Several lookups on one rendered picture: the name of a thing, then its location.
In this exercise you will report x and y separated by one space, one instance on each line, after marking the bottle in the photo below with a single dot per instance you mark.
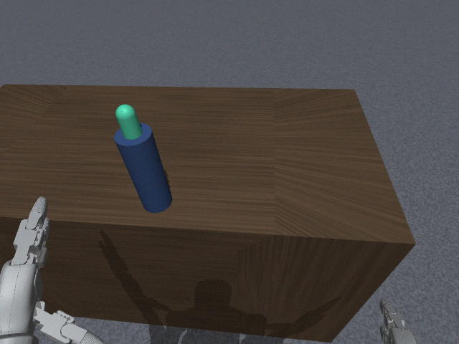
137 146

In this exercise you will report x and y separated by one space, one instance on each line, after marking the left robot hand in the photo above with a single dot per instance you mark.
21 287

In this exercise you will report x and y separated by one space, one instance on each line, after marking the right robot hand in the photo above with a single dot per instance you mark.
394 332

